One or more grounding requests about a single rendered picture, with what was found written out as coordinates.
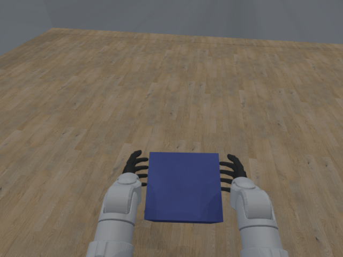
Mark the carton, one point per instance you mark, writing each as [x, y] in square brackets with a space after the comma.
[183, 188]

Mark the robot left hand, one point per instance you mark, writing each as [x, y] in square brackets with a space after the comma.
[132, 161]

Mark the left robot forearm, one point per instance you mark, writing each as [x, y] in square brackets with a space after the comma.
[117, 219]

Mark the right robot forearm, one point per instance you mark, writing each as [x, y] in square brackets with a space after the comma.
[256, 220]

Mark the robot right hand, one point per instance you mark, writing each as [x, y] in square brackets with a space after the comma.
[238, 171]

